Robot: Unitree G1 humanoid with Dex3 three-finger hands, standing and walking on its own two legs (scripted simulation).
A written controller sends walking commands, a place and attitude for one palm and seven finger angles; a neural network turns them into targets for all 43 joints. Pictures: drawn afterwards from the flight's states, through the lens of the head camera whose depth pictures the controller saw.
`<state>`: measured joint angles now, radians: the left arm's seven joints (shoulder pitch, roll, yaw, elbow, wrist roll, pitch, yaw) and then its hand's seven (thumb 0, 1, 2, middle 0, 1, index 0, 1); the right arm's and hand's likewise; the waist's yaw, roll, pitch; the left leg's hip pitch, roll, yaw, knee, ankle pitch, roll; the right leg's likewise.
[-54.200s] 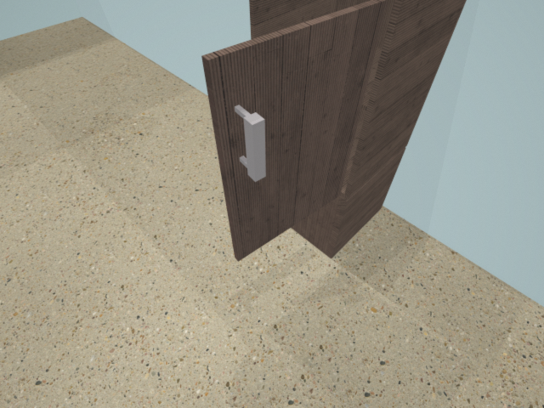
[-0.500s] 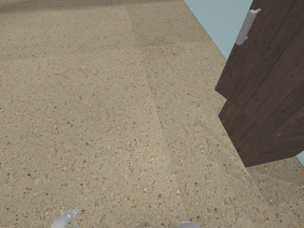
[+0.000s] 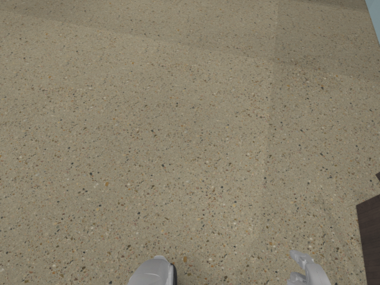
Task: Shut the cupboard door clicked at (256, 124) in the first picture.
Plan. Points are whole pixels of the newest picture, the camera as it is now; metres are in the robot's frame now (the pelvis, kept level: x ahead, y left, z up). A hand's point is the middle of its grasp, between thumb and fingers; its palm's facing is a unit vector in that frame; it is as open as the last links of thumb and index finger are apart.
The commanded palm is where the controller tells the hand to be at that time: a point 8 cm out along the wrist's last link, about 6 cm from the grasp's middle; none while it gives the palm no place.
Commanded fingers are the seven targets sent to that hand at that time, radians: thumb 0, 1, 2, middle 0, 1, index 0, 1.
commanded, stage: turn to face it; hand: left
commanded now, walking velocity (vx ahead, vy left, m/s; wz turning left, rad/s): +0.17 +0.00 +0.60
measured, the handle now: out of the picture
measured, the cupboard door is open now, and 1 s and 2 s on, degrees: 25 25 25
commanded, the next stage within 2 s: none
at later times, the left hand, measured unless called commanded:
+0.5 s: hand (128, 246) +0.20 +0.17 -0.15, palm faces -0.07 -0.98 -0.19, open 7.3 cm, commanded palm none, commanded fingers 0.00 0.90 0.90 -0.20 -0.30 -0.20 -0.30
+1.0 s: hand (159, 172) +0.39 +0.12 -0.13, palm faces -0.44 -0.85 -0.28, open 7.4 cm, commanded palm none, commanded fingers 0.00 0.90 0.90 -0.20 -0.30 -0.20 -0.30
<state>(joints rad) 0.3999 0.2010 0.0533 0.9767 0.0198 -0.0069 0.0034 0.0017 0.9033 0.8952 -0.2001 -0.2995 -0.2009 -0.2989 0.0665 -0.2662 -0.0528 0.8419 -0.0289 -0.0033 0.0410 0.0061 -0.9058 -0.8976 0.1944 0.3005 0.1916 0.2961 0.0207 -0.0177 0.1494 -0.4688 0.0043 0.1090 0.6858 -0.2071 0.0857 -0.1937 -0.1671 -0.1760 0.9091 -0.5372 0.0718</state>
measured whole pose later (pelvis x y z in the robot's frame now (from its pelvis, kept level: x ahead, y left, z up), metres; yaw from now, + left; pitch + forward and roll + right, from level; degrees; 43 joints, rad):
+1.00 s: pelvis +0.16 -0.01 +0.01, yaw -26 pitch +0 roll -1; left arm 0.07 0.26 0.07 0.85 0.02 0.03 -0.02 0.00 0.91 0.90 -0.19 -0.30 -0.20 -0.30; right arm 0.29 -0.23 -0.05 0.95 -0.01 0.04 -0.02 0.01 -0.90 -0.90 0.20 0.30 0.20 0.30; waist -0.03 0.04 0.11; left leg -0.26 0.15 0.19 0.82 -0.49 -0.04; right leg -0.30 0.00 -0.06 0.61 -0.30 -0.02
